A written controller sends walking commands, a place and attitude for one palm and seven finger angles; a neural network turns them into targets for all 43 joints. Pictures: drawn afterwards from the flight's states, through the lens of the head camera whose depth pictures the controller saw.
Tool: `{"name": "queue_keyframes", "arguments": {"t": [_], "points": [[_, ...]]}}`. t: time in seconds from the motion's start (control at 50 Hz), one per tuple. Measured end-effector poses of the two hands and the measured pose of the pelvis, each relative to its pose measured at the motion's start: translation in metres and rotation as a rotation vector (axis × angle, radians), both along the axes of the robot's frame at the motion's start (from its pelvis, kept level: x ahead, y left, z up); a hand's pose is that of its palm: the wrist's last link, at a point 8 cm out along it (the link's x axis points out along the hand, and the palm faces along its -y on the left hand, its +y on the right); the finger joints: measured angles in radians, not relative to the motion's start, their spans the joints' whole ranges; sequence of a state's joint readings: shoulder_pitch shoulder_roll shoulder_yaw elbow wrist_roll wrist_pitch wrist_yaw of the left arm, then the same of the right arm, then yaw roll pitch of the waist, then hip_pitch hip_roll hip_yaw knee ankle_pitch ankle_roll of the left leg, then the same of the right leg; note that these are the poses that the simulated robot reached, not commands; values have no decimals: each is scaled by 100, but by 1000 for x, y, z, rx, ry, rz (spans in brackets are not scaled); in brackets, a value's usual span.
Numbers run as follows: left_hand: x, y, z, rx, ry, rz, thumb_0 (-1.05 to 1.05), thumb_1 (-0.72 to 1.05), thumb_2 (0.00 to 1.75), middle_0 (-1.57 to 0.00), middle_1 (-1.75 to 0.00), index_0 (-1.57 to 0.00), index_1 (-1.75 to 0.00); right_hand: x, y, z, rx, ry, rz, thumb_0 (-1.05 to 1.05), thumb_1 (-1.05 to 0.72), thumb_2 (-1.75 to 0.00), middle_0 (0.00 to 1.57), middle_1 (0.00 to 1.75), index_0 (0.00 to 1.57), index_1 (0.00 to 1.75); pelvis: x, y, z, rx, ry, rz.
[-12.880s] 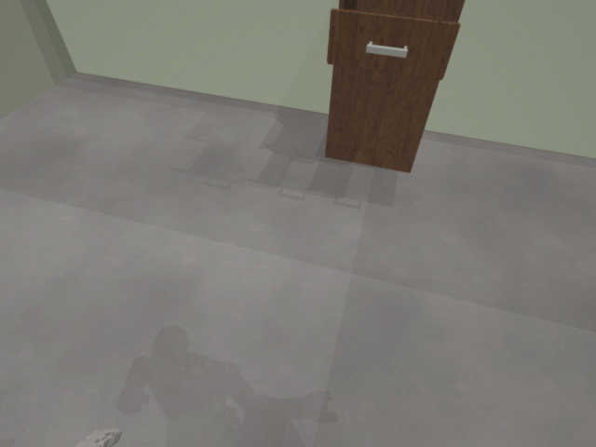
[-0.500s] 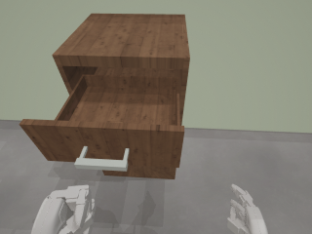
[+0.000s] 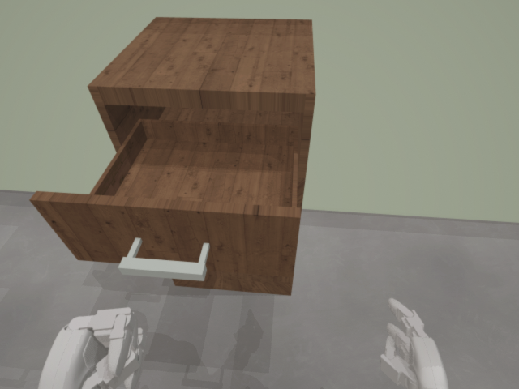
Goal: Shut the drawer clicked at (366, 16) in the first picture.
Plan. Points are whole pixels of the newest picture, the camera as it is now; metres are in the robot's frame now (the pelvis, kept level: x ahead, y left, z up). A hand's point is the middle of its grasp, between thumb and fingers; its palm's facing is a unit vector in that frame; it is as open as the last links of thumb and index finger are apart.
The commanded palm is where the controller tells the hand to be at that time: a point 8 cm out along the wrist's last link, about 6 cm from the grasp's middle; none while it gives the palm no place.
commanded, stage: bring the fist close to the handle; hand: left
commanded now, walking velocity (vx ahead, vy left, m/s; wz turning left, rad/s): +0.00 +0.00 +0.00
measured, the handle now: (167, 257) +0.32 +0.19 +0.02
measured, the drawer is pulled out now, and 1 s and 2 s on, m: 0.29 0.29 0.25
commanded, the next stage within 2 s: push the drawer shut in 1.16 s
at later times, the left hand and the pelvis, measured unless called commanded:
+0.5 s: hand (157, 337) +0.18 +0.16 +0.05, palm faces -0.02 -1.00 -0.01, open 3.3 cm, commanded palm +0.16 +0.21 +0.05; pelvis -0.01 +0.02 -0.02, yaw -1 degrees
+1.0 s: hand (175, 323) +0.21 +0.15 +0.03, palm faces -0.02 -1.00 -0.02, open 3.3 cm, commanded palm +0.18 +0.20 +0.03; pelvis +0.00 +0.02 -0.04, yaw -2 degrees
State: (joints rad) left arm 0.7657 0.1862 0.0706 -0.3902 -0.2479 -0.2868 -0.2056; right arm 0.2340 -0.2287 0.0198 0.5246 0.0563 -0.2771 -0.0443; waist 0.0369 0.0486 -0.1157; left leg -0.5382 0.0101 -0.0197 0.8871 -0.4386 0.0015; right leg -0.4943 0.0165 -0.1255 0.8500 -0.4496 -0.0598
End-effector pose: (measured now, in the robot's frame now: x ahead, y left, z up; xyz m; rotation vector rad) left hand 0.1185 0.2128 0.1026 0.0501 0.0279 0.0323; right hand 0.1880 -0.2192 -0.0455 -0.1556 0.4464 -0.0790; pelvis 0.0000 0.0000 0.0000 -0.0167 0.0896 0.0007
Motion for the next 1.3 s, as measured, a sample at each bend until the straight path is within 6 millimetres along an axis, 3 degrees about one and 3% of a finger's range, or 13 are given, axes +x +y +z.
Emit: {"name": "queue_keyframes", "arguments": {"t": [0.4, 0.78, 0.96, 1.12, 1.3], "points": [[35, 0, -39, -35, 19, -59, 1, 90, 90, -140, -160, -140, -160, -33, 2, -28, -29, 130, -41, 2, -90, -90, 21, 30, 20, 29, -9, 15, -14, -4, 64, -14], [72, -5, -78, -35, 17, -57, 1, 90, 90, -140, -160, -140, -160, -29, 12, -56, -46, 205, -13, 1, -90, -90, 21, 30, 20, 30, -8, 22, -37, -12, 154, -21], [71, -10, -70, -25, 5, -52, 1, 90, 90, -140, -160, -140, -160, -29, 11, -59, -31, 230, -29, 1, -90, -90, 21, 30, 20, 29, -3, 22, -37, -11, 160, -25], [66, -19, -77, -23, 29, -55, 1, 90, 90, -140, -160, -140, -160, -28, 7, -60, -34, 231, -24, 1, -90, -90, 21, 30, 20, 29, -5, 18, -40, -6, 165, -24], [69, -14, -71, 0, -3, -29, 1, 90, 90, -140, -160, -140, -160, -29, 0, -62, -29, 239, -30, 1, -90, -90, 21, 30, 20, 29, -5, 11, -40, -5, 163, -22]]}}
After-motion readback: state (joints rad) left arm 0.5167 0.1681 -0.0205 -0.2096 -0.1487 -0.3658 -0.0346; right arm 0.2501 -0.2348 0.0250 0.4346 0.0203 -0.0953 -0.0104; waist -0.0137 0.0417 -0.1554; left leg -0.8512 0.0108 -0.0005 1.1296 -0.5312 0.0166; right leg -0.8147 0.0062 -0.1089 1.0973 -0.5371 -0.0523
